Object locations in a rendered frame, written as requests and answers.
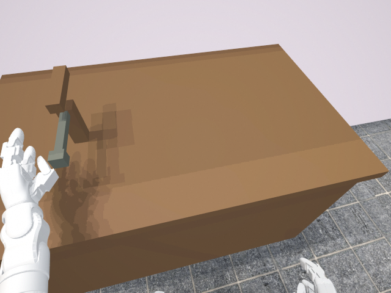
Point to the robot left forearm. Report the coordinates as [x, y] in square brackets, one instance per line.
[26, 259]

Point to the robot right hand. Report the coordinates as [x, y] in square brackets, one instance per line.
[316, 274]

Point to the robot left hand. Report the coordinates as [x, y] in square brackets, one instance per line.
[17, 182]

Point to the tap lever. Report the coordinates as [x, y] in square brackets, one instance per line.
[59, 157]

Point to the counter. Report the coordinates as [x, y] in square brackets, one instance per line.
[180, 159]

